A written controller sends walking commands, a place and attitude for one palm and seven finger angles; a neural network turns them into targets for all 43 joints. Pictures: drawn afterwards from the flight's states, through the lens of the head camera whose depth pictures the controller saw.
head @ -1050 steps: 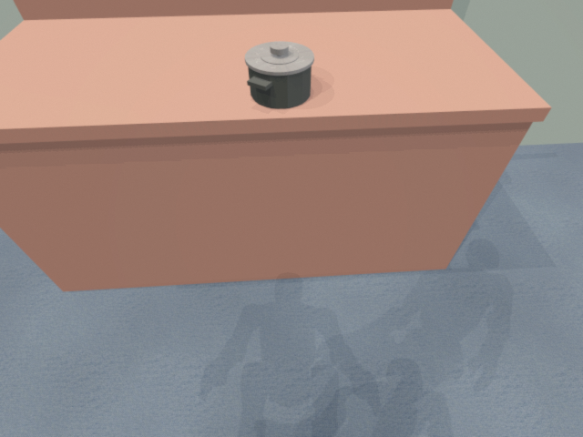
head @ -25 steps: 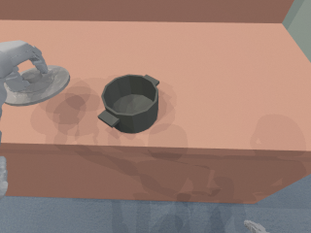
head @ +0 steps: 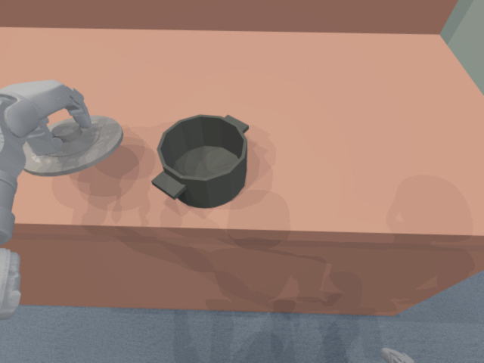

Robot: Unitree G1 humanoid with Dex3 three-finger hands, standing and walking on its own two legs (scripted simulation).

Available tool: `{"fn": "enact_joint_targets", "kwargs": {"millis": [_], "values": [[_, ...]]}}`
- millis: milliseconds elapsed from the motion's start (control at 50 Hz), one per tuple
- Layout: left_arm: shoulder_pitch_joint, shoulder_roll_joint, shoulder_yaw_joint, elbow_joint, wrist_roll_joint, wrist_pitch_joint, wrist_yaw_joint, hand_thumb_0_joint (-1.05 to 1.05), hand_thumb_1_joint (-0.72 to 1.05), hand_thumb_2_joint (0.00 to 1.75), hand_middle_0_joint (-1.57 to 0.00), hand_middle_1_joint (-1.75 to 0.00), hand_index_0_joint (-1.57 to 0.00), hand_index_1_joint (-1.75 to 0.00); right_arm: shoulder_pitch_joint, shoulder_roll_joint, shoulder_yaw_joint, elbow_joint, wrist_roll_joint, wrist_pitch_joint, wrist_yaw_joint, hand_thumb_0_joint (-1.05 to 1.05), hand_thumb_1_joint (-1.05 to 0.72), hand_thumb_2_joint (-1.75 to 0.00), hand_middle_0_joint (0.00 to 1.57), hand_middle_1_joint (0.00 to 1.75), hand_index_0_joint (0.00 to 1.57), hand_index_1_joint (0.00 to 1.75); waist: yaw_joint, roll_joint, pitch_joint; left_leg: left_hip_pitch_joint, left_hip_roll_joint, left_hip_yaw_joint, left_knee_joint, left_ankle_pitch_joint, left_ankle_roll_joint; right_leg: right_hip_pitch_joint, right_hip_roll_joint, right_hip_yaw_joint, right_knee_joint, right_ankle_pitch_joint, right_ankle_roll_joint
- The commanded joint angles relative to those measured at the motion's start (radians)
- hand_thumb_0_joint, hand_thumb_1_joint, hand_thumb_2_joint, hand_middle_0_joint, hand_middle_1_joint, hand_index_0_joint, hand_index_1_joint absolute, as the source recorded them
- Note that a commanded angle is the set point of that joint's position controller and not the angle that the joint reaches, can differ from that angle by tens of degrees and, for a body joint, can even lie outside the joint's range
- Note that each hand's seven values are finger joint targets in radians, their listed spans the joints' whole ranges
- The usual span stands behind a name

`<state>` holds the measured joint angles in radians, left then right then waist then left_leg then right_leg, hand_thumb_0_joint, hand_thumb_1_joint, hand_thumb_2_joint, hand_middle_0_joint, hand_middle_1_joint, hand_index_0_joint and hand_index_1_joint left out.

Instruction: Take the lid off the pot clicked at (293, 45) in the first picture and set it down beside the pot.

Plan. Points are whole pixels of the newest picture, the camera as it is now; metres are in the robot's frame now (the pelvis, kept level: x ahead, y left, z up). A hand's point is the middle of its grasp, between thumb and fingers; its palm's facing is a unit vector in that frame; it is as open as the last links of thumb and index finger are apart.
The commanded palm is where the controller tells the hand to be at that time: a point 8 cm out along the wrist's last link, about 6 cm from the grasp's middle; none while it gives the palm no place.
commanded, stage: lower the lid onto the table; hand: left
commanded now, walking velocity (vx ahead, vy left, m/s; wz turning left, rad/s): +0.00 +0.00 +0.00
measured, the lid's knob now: (67, 132) +0.46 +0.29 +0.12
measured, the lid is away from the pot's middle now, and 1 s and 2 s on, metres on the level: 0.23 0.24 0.23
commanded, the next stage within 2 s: open the fingers wide in 1.04 s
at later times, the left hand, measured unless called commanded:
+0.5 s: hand (55, 155) +0.42 +0.30 +0.11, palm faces -0.45 -0.09 -0.89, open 7.7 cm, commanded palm +0.44 +0.31 +0.18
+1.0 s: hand (62, 161) +0.43 +0.31 +0.08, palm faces -0.48 -0.10 -0.87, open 7.7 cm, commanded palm +0.45 +0.32 +0.15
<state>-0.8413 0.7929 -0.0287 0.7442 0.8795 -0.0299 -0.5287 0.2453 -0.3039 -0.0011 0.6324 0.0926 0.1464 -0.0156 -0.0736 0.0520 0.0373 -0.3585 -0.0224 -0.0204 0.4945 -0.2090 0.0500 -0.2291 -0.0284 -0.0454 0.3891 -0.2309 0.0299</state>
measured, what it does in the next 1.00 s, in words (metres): stands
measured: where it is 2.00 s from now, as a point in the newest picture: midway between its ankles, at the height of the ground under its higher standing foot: outside the picture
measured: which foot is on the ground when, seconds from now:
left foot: down 0.00-1.00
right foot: down 0.00-1.00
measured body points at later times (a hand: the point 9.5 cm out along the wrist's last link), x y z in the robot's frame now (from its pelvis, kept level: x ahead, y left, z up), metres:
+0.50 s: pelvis +0.00 +0.00 +0.00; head +0.05 -0.01 +0.44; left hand +0.44 +0.30 +0.16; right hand +0.08 -0.28 -0.12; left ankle +0.02 +0.09 -0.74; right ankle -0.02 -0.15 -0.74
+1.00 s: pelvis +0.00 +0.01 -0.01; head +0.07 +0.01 +0.44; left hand +0.45 +0.31 +0.13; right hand +0.04 -0.28 -0.13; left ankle +0.02 +0.09 -0.74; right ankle -0.02 -0.15 -0.74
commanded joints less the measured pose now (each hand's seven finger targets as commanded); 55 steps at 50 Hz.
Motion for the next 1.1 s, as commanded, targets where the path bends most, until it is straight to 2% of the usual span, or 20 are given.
{"fn": "enact_joint_targets", "kwargs": {"millis": [0, 40, 100, 140, 300, 340, 380, 420, 520, 600, 640, 680, 760, 800, 860, 900, 940, 1000, 1020, 1080], "values": [[-0.512, 0.404, 0.175, -0.208, 0.007, -0.005, 0.067, 0.0, 0.57, 1.14, -1.28, -1.07, -0.83, -0.9, 0.016, -0.168, -0.057, -0.109, -0.006, -0.032, -0.009, 0.0, -0.9, -0.9, 0.2, 0.3, 0.2, 0.3, 0.0, 0.068, -0.451, 0.336, -0.017, -0.043, -0.027, 0.311, 0.032, 0.0, 0.085, -0.029, -0.008, 0.258, -0.072], [-0.521, 0.38, 0.153, -0.218, 0.01, -0.012, 0.068, 0.0, 0.57, 1.14, -1.28, -1.07, -0.83, -0.9, 0.004, -0.163, -0.056, -0.115, -0.003, -0.035, -0.013, 0.0, -0.9, -0.9, 0.2, 0.3, 0.2, 0.3, -0.004, 0.085, -0.449, 0.338, -0.02, -0.038, -0.022, 0.31, 0.035, 0.0, 0.082, -0.026, -0.006, 0.27, -0.072], [-0.469, 0.441, 0.215, -0.241, 0.008, -0.026, 0.077, 0.0, 0.57, 1.14, -1.28, -1.07, -0.83, -0.9, 0.011, -0.166, -0.057, -0.122, -0.009, -0.031, -0.008, 0.0, -0.9, -0.9, 0.2, 0.3, 0.2, 0.3, 0.006, 0.103, -0.493, 0.351, -0.02, -0.041, -0.008, 0.403, 0.035, 0.024, 0.084, -0.02, 0.003, 0.316, -0.071], [-0.445, 0.368, 0.159, -0.177, 0.0, -0.023, 0.068, 0.0, 0.57, 1.14, -1.28, -1.07, -0.83, -0.9, 0.005, -0.161, -0.055, -0.114, -0.002, -0.027, -0.009, 0.0, -0.9, -0.9, 0.2, 0.3, 0.2, 0.3, -0.006, 0.073, -0.416, 0.318, -0.017, -0.039, -0.014, 0.344, 0.034, -0.012, 0.083, -0.031, -0.003, 0.282, -0.068], [-0.468, 0.398, 0.165, -0.143, -0.001, -0.04, 0.08, 0.0, 0.57, 1.14, -1.28, -1.07, -0.83, -0.9, 0.019, -0.167, -0.053, -0.099, -0.006, -0.022, -0.022, 0.0, -0.9, -0.9, 0.2, 0.3, 0.2, 0.3, -0.013, 0.077, -0.429, 0.302, -0.022, -0.025, -0.005, 0.268, 0.04, -0.022, 0.085, -0.026, -0.001, 0.251, -0.068], [-0.525, 0.369, 0.129, -0.161, -0.004, -0.051, 0.076, 0.0, 0.57, 1.14, -1.28, -1.07, -0.83, -0.9, 0.012, -0.164, -0.054, -0.095, -0.002, -0.026, -0.029, 0.0, -0.9, -0.9, 0.2, 0.3, 0.2, 0.3, -0.018, 0.088, -0.426, 0.306, -0.021, -0.024, -0.01, 0.237, 0.042, -0.03, 0.082, -0.028, -0.001, 0.241, -0.068], [-0.501, 0.415, 0.164, -0.174, -0.009, -0.066, 0.086, 0.0, 0.57, 1.14, -1.28, -1.07, -0.83, -0.9, 0.017, -0.175, -0.056, -0.09, -0.008, -0.027, -0.033, 0.0, -0.9, -0.9, 0.2, 0.3, 0.2, 0.3, -0.013, 0.1, -0.461, 0.33, -0.016, -0.027, 0.004, 0.286, 0.045, -0.025, 0.078, -0.023, 0.002, 0.262, -0.072], [-0.498, 0.348, 0.12, -0.134, -0.007, -0.07, 0.084, 0.0, 0.57, 1.14, -1.28, -1.07, -0.83, -0.9, 0.02, -0.162, -0.052, -0.082, -0.008, -0.027, -0.035, 0.0, -0.9, -0.9, 0.2, 0.3, 0.2, 0.3, -0.022, 0.105, -0.423, 0.324, -0.019, -0.028, 0.005, 0.272, 0.044, -0.063, 0.085, -0.031, 0.0, 0.241, -0.067], [-0.511, 0.336, 0.099, -0.038, 0.008, -0.077, 0.093, 0.0, 0.57, 1.14, -1.28, -1.07, -0.83, -0.9, 0.042, -0.168, -0.051, -0.063, -0.007, -0.027, -0.038, 0.0, -0.9, -0.9, 0.2, 0.3, 0.2, 0.3, -0.027, 0.066, -0.39, 0.278, -0.02, -0.019, 0.005, 0.19, 0.044, -0.085, 0.085, -0.031, 0.007, 0.206, -0.068], [-0.519, 0.423, 0.165, -0.055, 0.02, -0.099, 0.115, 0.0, 0.57, 1.14, -1.28, -1.07, -0.83, -0.9, 0.056, -0.17, -0.051, -0.065, -0.011, -0.035, -0.044, 0.0, -0.9, -0.9, 0.2, 0.3, 0.2, 0.3, -0.017, 0.095, -0.463, 0.293, -0.02, -0.019, 0.021, 0.255, 0.046, -0.046, 0.085, -0.021, 0.028, 0.253, -0.071], [-0.521, 0.373, 0.126, -0.025, 0.016, -0.101, 0.11, 0.0, 0.57, 1.14, -1.28, -1.07, -0.83, -0.9, 0.059, -0.168, -0.051, -0.061, -0.004, -0.035, -0.046, 0.0, -0.9, -0.9, 0.2, 0.3, 0.2, 0.3, -0.026, 0.089, -0.428, 0.282, -0.015, -0.017, 0.02, 0.251, 0.044, -0.077, 0.083, -0.028, 0.028, 0.247, -0.068], [-0.502, 0.418, 0.16, -0.044, 0.018, -0.112, 0.118, 0.0, 0.57, 1.14, -1.28, -1.07, -0.83, -0.9, 0.066, -0.178, -0.057, -0.063, -0.009, -0.036, -0.044, 0.0, -0.9, -0.9, 0.2, 0.3, 0.2, 0.3, -0.018, 0.104, -0.459, 0.304, -0.009, -0.022, 0.035, 0.309, 0.044, -0.076, 0.08, -0.025, 0.037, 0.267, -0.072], [-0.454, 0.377, 0.151, -0.03, 0.02, -0.118, 0.12, 0.0, 0.57, 1.14, -1.28, -1.07, -0.83, -0.9, 0.075, -0.17, -0.059, -0.069, -0.008, -0.029, -0.038, 0.0, -0.9, -0.9, 0.2, 0.3, 0.2, 0.3, -0.021, 0.112, -0.452, 0.312, -0.008, -0.03, 0.041, 0.343, 0.045, -0.107, 0.086, -0.03, 0.037, 0.252, -0.068], [-0.424, 0.438, 0.206, -0.003, 0.022, -0.122, 0.127, 0.0, 0.57, 1.14, -1.28, -1.07, -0.83, -0.9, 0.083, -0.177, -0.061, -0.066, -0.009, -0.021, -0.033, 0.0, -0.9, -0.9, 0.2, 0.3, 0.2, 0.3, -0.014, 0.084, -0.458, 0.283, -0.009, -0.024, 0.049, 0.344, 0.048, -0.087, 0.085, -0.025, 0.043, 0.267, -0.067], [-0.455, 0.378, 0.15, -0.041, 0.023, -0.124, 0.124, 0.0, 0.57, 1.14, -1.28, -1.07, -0.83, -0.9, 0.075, -0.172, -0.063, -0.072, -0.006, -0.015, -0.033, 0.0, -0.9, -0.9, 0.2, 0.3, 0.2, 0.3, -0.024, 0.112, -0.453, 0.303, -0.006, -0.029, 0.046, 0.331, 0.045, -0.122, 0.085, -0.029, 0.04, 0.24, -0.066], [-0.436, 0.401, 0.175, -0.07, 0.025, -0.133, 0.133, 0.0, 0.57, 1.14, -1.28, -1.07, -0.83, -0.9, 0.081, -0.173, -0.065, -0.076, -0.011, -0.011, -0.031, 0.0, -0.9, -0.9, 0.2, 0.3, 0.2, 0.3, -0.021, 0.138, -0.485, 0.337, -0.003, -0.038, 0.057, 0.387, 0.045, -0.133, 0.089, -0.03, 0.047, 0.24, -0.068], [-0.421, 0.363, 0.152, -0.021, 0.017, -0.132, 0.132, 0.0, 0.57, 1.14, -1.28, -1.07, -0.83, -0.9, 0.089, -0.171, -0.064, -0.069, -0.008, -0.008, -0.034, 0.0, -0.9, -0.9, 0.2, 0.3, 0.2, 0.3, -0.029, 0.115, -0.449, 0.324, -0.002, -0.04, 0.057, 0.36, 0.044, -0.164, 0.092, -0.035, 0.047, 0.217, -0.067], [-0.44, 0.38, 0.155, 0.023, 0.024, -0.13, 0.139, 0.0, 0.57, 1.14, -1.28, -1.07, -0.83, -0.9, 0.101, -0.179, -0.063, -0.056, -0.008, -0.006, -0.037, 0.0, -0.9, -0.9, 0.2, 0.3, 0.2, 0.3, -0.032, 0.101, -0.434, 0.289, -0.004, -0.031, 0.057, 0.296, 0.044, -0.176, 0.09, -0.033, 0.051, 0.198, -0.068], [-0.476, 0.338, 0.107, 0.031, 0.03, -0.126, 0.139, 0.0, 0.57, 1.14, -1.28, -1.07, -0.83, -0.9, 0.101, -0.175, -0.06, -0.052, -0.004, -0.007, -0.04, 0.0, -0.9, -0.9, 0.2, 0.3, 0.2, 0.3, -0.04, 0.098, -0.42, 0.283, -0.005, -0.033, 0.054, 0.26, 0.042, -0.196, 0.09, -0.033, 0.051, 0.179, -0.068], [-0.448, 0.344, 0.113, 0.053, 0.039, -0.133, 0.148, 0.0, 0.57, 1.14, -1.28, -1.07, -0.83, -0.9, 0.107, -0.181, -0.062, -0.052, -0.005, -0.013, -0.041, 0.0, -0.9, -0.9, 0.2, 0.3, 0.2, 0.3, -0.031, 0.104, -0.43, 0.285, -0.001, -0.037, 0.061, 0.272, 0.039, -0.208, 0.087, -0.032, 0.063, 0.174, -0.076]]}}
